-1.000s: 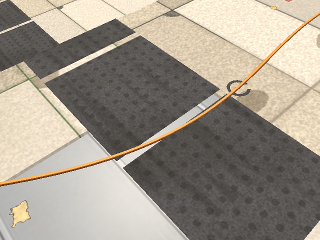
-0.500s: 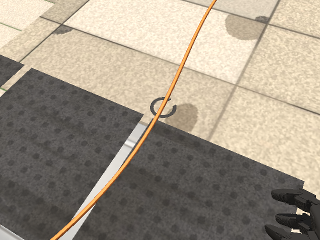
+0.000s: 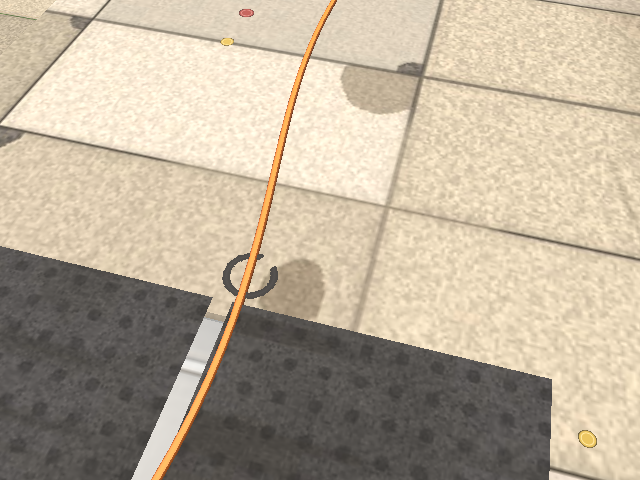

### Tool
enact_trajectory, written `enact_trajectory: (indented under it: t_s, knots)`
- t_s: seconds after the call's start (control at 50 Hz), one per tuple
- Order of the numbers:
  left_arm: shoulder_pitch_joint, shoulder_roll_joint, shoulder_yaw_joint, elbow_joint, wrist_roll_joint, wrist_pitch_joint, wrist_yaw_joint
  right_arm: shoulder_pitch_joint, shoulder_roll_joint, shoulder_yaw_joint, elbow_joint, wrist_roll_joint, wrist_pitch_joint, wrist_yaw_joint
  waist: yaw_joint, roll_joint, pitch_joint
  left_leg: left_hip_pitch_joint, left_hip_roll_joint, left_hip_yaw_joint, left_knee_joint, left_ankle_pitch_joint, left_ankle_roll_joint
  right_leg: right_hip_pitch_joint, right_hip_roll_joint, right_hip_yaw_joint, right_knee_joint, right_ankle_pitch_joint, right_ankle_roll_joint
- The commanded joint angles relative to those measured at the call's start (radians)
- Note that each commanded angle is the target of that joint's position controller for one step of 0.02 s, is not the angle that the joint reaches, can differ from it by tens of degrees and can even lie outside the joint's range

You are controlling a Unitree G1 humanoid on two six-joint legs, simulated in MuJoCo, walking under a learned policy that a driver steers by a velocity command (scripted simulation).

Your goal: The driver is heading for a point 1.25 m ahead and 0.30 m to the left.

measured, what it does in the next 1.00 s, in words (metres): steps on the spot, turning left: right foot, then left foot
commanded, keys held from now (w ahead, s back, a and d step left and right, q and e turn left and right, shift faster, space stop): q+shift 0.48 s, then shift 0.14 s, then e+shift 0.38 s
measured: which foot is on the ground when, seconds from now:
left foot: down 0.00-0.04, up 0.06-0.44, down 0.46-0.98, up 1.00-1.00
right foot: up 0.00-0.00, down 0.02-0.46, up 0.48-0.94, down 0.96-1.00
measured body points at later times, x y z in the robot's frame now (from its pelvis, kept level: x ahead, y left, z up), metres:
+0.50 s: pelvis +0.00 +0.03 -0.01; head +0.04 +0.07 +0.43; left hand +0.01 +0.36 -0.12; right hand +0.29 -0.14 -0.08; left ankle -0.02 +0.14 -0.74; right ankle -0.02 -0.12 -0.71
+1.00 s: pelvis +0.02 +0.03 -0.01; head +0.06 +0.01 +0.44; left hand +0.02 +0.34 -0.10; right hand +0.29 -0.15 -0.11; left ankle -0.03 +0.14 -0.72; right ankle +0.04 -0.07 -0.74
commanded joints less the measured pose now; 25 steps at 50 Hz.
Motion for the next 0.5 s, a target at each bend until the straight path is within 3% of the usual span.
enact_trajectory:
  t_s: [0.02,0.04,0.06,0.08,0.1,0.12,0.14,0.16,0.2,0.24,0.3,0.36,0.42,0.44,0.46,0.48,0.5]
  knots:
    - [0.123,0.123,0.052,-0.013,-0.003,-0.03,-0.003,-0.049,-0.197,-0.069,-0.081,0.028,-0.004,-0.018,0.082,0.19,-0.155,0.097,0.163,-0.326,-0.147,-0.14,0.126,0.142,0.007,-0.027,-0.259,0.162,-0.062]
    - [0.153,0.163,0.065,-0.007,0.011,-0.031,0.0,-0.036,-0.169,-0.065,-0.083,0.026,-0.004,-0.021,0.084,0.131,-0.178,-0.03,0.116,-0.272,-0.071,-0.26,0.072,0.277,-0.107,0.038,-0.271,0.191,-0.105]
    - [0.155,0.243,0.086,0.005,0.051,-0.028,-0.003,-0.095,-0.135,-0.06,-0.133,0.028,-0.012,-0.018,0.081,-0.187,-0.115,-0.248,-0.015,-0.051,0.143,-0.374,0.015,0.259,-0.309,0.253,-0.32,0.243,-0.234]
    - [0.067,0.209,0.079,-0.027,0.079,-0.035,-0.004,-0.053,-0.185,-0.08,-0.121,0.013,-0.022,-0.015,0.066,-0.24,-0.102,-0.288,-0.02,0.017,0.401,-0.477,-0.033,0.19,-0.456,0.343,-0.344,0.452,-0.319]
    - [-0.005,0.148,0.059,-0.053,0.073,-0.043,0.005,-0.013,-0.221,-0.099,-0.092,0.007,-0.019,-0.009,0.03,-0.163,-0.103,-0.275,0.021,0.03,0.569,-0.441,-0.055,0.167,-0.44,0.266,-0.321,0.551,-0.308]
    - [-0.062,0.109,0.049,-0.069,0.056,-0.047,0.012,0.034,-0.208,-0.102,-0.06,0.009,-0.004,-0.011,0.004,-0.117,-0.102,-0.267,0.025,0.044,0.643,-0.388,-0.07,0.16,-0.37,0.163,-0.297,0.574,-0.261]
    - [-0.083,0.096,0.045,-0.072,0.035,-0.051,0.016,0.06,-0.186,-0.098,-0.046,0.005,0.012,-0.015,0.002,-0.113,-0.092,-0.299,0.036,0.051,0.718,-0.334,-0.086,0.181,-0.338,0.102,-0.279,0.599,-0.237]
    - [-0.081,0.094,0.042,-0.07,0.025,-0.051,0.02,0.063,-0.162,-0.091,-0.047,0.003,0.023,-0.013,0.007,-0.118,-0.078,-0.318,0.053,0.07,0.776,-0.304,-0.101,0.179,-0.322,0.047,-0.271,0.656,-0.235]
    - [-0.044,0.108,0.047,-0.061,0.029,-0.04,0.027,0.001,-0.133,-0.076,-0.086,0.014,0.027,-0.003,0.04,-0.133,-0.053,-0.351,0.09,0.132,0.725,-0.235,-0.125,0.196,-0.296,-0.032,-0.282,0.655,-0.245]
    - [0.014,0.128,0.056,-0.046,0.033,-0.026,0.034,-0.077,-0.115,-0.061,-0.131,0.016,0.022,0.013,0.089,-0.14,-0.058,-0.37,0.122,0.163,0.612,-0.204,-0.14,0.268,-0.313,-0.053,-0.276,0.656,-0.261]
    - [0.03,0.184,0.077,-0.038,0.029,-0.016,0.026,-0.112,-0.096,-0.046,-0.173,0.01,0.019,0.042,0.109,-0.147,-0.078,-0.284,0.153,0.202,0.465,-0.227,-0.122,0.273,-0.356,-0.094,-0.268,0.669,-0.271]
    - [0.005,0.219,0.094,-0.036,0.012,-0.023,0.005,-0.095,-0.123,-0.057,-0.182,0.011,0.027,0.055,0.091,-0.158,-0.086,-0.152,0.138,0.262,0.34,-0.225,-0.081,0.218,-0.375,-0.157,-0.238,0.699,-0.248]
    - [-0.014,0.215,0.102,-0.026,-0.02,-0.045,-0.016,-0.064,-0.143,-0.075,-0.184,0.013,0.048,0.059,0.054,-0.158,-0.1,-0.024,0.112,0.289,0.168,-0.184,-0.02,0.205,-0.389,-0.207,-0.133,0.694,-0.188]
    - [-0.015,0.196,0.099,-0.016,-0.028,-0.05,-0.02,-0.001,-0.16,-0.09,-0.164,0.01,0.049,0.052,0.014,-0.122,-0.126,0.105,0.08,0.293,0.057,-0.096,0.016,0.153,-0.358,-0.26,-0.015,0.698,-0.142]
    - [0.035,0.164,0.093,0.001,-0.019,-0.059,-0.028,0.105,-0.233,-0.121,-0.136,0.005,0.044,0.031,-0.03,0.012,-0.178,0.342,0.092,0.187,-0.037,0.183,0.08,-0.012,-0.283,-0.311,0.2,0.567,-0.063]
    - [0.031,0.078,0.064,-0.066,0.047,-0.068,-0.033,0.128,-0.393,-0.152,-0.158,0.005,0.036,0.011,0.02,0.361,-0.203,0.581,0.371,-0.244,0.013,0.729,0.245,-0.408,-0.125,-0.319,0.544,-0.25,0.037]
    - [-0.045,0.115,0.065,-0.08,0.049,-0.073,-0.027,0.1,-0.345,-0.132,-0.191,-0.035,0.003,0.025,-0.046,0.274,-0.361,0.531,0.491,-0.414,-0.054,0.596,0.408,-0.471,-0.068,-0.073,0.703,-0.322,0.041]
